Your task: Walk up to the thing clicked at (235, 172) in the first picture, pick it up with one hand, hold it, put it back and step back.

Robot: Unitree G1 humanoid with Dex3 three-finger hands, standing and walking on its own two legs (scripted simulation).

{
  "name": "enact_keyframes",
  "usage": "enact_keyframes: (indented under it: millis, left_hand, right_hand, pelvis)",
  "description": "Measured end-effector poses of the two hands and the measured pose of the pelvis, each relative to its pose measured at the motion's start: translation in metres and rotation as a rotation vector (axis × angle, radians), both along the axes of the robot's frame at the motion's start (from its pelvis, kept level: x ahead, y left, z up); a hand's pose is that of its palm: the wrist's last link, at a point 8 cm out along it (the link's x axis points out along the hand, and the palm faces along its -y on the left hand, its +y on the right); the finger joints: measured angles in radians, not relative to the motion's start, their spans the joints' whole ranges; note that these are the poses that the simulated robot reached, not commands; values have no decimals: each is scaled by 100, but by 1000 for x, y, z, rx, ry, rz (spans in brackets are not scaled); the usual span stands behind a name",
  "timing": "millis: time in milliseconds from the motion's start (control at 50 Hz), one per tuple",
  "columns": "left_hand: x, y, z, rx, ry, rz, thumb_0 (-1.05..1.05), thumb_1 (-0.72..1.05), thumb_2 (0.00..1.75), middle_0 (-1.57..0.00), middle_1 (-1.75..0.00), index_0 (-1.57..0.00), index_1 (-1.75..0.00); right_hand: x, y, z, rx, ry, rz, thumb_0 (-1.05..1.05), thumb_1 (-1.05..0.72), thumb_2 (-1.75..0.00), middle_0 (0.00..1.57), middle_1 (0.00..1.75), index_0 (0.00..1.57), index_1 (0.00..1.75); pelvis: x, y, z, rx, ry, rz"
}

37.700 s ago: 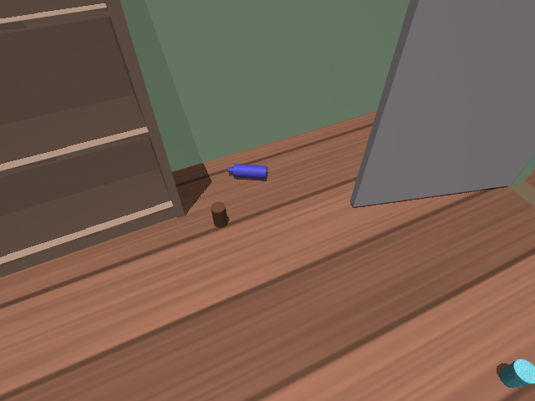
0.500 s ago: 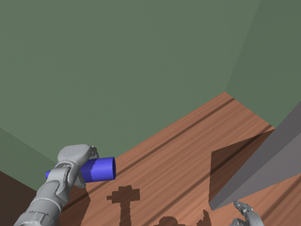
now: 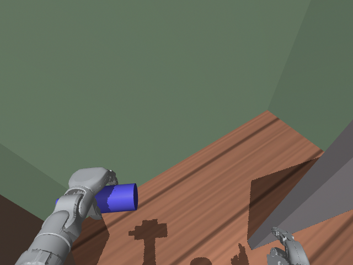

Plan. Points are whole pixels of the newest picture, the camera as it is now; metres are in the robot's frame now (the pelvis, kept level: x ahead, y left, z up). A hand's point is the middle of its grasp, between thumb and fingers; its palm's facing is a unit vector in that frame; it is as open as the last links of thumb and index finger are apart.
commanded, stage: hold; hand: left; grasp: from above
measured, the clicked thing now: (97, 199) +0.29 +0.23 -0.08
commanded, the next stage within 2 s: crouch in 0.48 s
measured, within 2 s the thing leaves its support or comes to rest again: neither
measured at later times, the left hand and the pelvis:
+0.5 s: hand (95, 195) +0.29 +0.22 -0.05, palm faces -0.49 -0.05 -0.87, open 9.6 cm; pelvis +0.01 +0.00 +0.00, yaw +0 degrees
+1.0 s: hand (105, 209) +0.29 +0.22 -0.14, palm faces -0.50 +0.01 -0.87, open 9.6 cm; pelvis -0.01 +0.00 -0.03, yaw +1 degrees
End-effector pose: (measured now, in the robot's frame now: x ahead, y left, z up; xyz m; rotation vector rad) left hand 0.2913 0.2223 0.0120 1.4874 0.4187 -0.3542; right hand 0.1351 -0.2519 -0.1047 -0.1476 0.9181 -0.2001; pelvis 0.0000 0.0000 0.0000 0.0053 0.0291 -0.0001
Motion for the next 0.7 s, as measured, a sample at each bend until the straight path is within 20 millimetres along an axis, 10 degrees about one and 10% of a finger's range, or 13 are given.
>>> enact_keyframes:
  millis: [700]
  left_hand:
    - [8,2,-5,-4,19,-4,-1,8,35,-85,-26,-82,-29]
  right_hand:
    - [1,-2,1,-6,41,-14,1,-90,-90,20,30,20,30]
  pelvis:
    - [8,0,3,0,3,1]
